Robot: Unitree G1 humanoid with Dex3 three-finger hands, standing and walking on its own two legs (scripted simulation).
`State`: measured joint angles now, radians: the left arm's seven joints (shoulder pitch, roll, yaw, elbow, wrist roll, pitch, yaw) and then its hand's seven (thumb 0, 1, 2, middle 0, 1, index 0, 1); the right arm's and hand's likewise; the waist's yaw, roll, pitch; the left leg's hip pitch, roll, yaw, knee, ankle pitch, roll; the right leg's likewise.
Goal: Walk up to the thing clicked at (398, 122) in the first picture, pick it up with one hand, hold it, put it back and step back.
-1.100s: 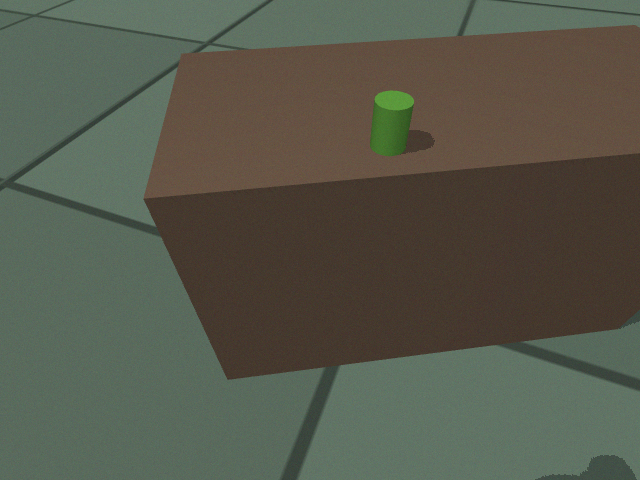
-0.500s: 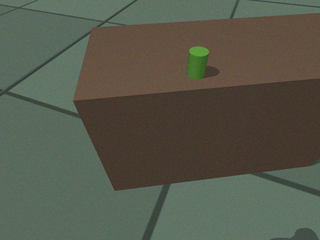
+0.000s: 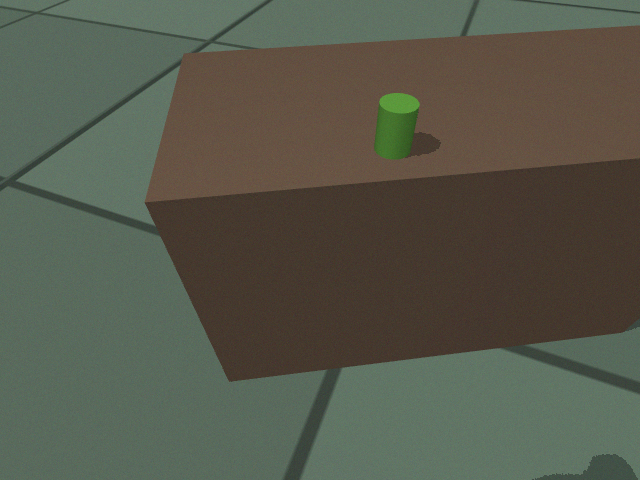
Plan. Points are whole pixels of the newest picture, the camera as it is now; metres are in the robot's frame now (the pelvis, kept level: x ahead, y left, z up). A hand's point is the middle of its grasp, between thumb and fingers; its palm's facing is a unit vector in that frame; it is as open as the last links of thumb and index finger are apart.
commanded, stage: stand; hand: right
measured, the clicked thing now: (395, 126) +0.70 -0.12 +0.07
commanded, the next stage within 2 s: walk up in 0.02 s
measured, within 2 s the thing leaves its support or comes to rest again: neither
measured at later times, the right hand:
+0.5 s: hand (497, 466) +0.18 -0.22 -0.14, palm faces -0.11 +0.91 -0.40, open 7.4 cm
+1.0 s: hand (473, 377) +0.32 -0.24 -0.17, palm faces -0.21 +0.91 -0.37, open 7.4 cm
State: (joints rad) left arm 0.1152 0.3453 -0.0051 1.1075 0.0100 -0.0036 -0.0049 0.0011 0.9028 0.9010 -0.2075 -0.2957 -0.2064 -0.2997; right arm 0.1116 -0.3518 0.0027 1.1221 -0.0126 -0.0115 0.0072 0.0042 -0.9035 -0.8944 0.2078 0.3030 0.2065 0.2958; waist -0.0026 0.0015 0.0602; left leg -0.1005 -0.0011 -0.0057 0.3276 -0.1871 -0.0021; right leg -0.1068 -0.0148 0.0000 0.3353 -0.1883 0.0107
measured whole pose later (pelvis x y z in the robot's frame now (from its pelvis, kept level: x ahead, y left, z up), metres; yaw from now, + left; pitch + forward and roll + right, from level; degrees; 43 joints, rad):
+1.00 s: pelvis +0.22 +0.02 -0.02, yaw +9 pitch -3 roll +1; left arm 0.20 0.36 0.02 0.81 0.03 -0.03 -0.03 0.00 0.90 0.90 -0.21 -0.30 -0.21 -0.30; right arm 0.29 -0.40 -0.03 0.87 -0.01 -0.03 0.01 0.00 -0.90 -0.89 0.21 0.30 0.21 0.30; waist 0.01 0.02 0.11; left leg -0.37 0.01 0.01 0.79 -0.44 0.01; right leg -0.35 -0.05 -0.08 0.64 -0.24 -0.03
